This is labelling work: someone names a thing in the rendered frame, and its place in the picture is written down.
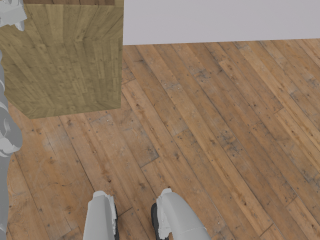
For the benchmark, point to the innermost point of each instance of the cabinet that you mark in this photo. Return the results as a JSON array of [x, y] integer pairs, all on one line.
[[68, 59]]

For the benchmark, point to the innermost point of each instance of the robot left upper arm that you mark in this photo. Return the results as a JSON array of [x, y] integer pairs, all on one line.
[[11, 140]]

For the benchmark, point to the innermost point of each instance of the robot right foot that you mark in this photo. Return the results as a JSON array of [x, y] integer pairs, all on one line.
[[155, 223]]

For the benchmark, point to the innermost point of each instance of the right robot shin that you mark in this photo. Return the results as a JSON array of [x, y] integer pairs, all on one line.
[[164, 227]]

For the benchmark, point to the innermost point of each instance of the robot left hand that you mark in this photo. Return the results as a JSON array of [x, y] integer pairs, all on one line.
[[12, 12]]

